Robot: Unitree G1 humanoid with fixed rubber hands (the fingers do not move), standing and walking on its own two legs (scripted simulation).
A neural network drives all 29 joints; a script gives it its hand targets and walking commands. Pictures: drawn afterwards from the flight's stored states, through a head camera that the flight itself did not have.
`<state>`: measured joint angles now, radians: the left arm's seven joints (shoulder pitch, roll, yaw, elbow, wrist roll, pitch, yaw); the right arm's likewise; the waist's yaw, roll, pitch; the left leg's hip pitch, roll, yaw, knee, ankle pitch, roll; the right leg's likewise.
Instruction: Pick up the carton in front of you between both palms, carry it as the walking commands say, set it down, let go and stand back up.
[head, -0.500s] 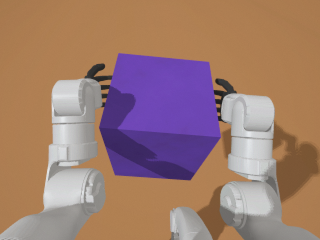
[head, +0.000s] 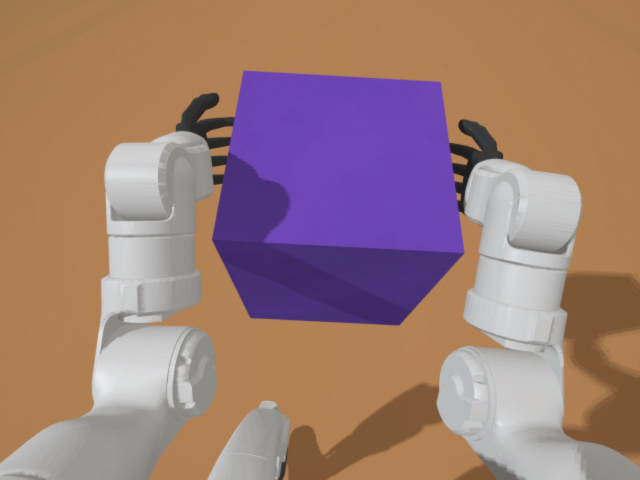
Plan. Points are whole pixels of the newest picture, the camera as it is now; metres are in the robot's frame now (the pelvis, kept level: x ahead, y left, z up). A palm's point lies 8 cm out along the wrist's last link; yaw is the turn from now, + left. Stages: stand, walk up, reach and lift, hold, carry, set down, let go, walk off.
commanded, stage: carry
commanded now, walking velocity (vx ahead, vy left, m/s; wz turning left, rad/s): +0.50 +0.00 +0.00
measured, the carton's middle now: (332, 216) +0.40 +0.04 +0.10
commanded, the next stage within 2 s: none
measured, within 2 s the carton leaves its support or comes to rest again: neither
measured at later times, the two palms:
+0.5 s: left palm (272, 80) +0.66 +0.18 +0.11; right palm (459, 104) +0.64 -0.12 +0.11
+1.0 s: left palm (305, 13) +0.89 +0.16 +0.11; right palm (457, 31) +0.88 -0.14 +0.11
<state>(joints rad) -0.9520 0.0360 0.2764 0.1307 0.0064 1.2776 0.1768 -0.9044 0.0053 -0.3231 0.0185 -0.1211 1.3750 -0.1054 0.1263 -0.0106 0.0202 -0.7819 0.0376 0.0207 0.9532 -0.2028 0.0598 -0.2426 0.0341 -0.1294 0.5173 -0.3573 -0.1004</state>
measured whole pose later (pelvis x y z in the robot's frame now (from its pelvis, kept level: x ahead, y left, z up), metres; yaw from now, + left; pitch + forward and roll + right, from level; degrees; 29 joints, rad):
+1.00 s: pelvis +0.63 +0.01 +0.01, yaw -1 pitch +3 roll +0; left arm -0.19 -0.14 0.12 -0.29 0.13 1.21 0.10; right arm -0.16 0.13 -0.10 -0.33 -0.13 1.26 -0.10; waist 0.01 0.00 -0.17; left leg -0.53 0.09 0.15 0.53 -0.09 -0.01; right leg 0.01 -0.05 -0.18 0.29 -0.34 0.02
